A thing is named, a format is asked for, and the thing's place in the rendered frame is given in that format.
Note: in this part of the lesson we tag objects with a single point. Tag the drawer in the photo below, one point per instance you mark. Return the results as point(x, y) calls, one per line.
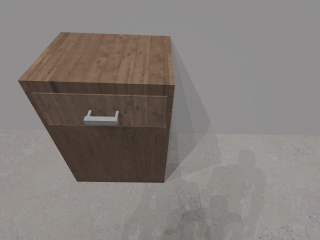
point(71, 108)

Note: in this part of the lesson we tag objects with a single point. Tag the cabinet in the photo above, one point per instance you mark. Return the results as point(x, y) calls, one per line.
point(112, 64)

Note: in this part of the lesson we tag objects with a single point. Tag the handle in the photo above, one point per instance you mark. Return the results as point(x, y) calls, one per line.
point(101, 120)

